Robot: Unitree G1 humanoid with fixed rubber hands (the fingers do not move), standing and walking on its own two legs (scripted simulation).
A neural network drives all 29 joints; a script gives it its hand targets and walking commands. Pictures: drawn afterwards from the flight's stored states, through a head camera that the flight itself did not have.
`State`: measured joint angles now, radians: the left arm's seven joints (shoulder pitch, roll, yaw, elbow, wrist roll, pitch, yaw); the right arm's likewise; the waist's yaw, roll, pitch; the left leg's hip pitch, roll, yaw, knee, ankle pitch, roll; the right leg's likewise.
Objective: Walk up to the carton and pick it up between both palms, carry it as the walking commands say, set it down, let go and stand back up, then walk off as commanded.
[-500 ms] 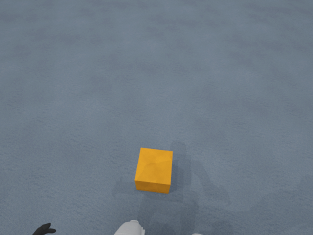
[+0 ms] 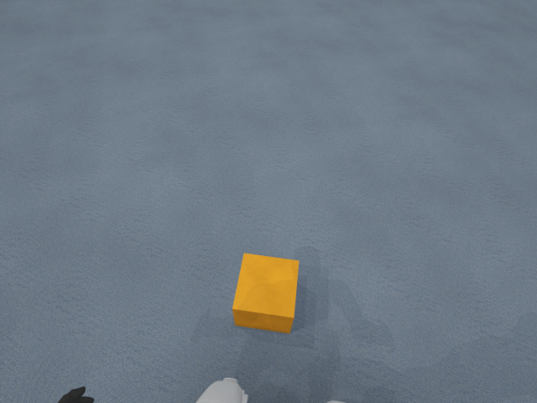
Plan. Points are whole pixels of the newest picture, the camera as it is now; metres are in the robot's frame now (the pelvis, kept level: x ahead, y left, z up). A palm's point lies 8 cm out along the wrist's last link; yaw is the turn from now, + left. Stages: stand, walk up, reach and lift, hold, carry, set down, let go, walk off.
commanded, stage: walk up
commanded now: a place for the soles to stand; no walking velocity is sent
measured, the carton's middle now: (266, 293) +0.53 +0.02 -0.65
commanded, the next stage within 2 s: none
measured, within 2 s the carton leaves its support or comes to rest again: neither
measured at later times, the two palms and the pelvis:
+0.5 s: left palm out of the picture +0.08 +0.32 -0.10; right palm out of the picture +0.07 -0.33 -0.08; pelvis +0.00 +0.00 +0.00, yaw +1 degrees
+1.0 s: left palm out of the picture +0.07 +0.45 -0.07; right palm (426, 393) +0.16 -0.23 -0.10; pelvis +0.06 +0.09 +0.00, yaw +4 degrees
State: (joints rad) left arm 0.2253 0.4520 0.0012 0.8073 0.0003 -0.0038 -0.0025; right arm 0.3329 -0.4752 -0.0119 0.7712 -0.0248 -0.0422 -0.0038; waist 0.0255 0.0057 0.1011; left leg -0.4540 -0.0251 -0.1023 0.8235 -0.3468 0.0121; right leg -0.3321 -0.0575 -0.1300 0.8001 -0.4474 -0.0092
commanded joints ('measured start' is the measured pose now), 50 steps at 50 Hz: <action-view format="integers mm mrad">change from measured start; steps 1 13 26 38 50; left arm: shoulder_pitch -2 -25 -49 183 83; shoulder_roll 190 168 180 346 204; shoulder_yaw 89 87 92 158 54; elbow -19 -32 -47 -9 -69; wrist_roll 12 -3 -6 31 -8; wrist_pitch -32 -15 -15 -109 -64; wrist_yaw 1 2 4 43 29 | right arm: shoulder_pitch -109 -73 -45 -107 132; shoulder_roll -179 -228 -218 -195 -346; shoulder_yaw -60 -71 -72 -116 -138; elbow -59 -52 -44 -122 -44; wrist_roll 7 0 2 -20 13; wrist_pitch -7 -12 -18 21 -23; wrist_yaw -17 -19 -15 83 19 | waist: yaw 28 9 1 40 -106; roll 19 105 79 -30 154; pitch -109 -132 -165 -52 -191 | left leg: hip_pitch -59 67 91 -375 413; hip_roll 77 150 128 76 299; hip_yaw -261 -433 -369 17 -640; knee -241 -330 -282 178 -496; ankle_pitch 84 88 183 -103 132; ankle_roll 129 209 184 17 135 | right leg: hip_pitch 112 6 19 325 -353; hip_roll -52 24 -8 -361 41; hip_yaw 190 123 114 379 219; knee -232 -64 -38 -408 417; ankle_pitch -54 -98 -29 96 -169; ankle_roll -63 -30 -36 -222 -35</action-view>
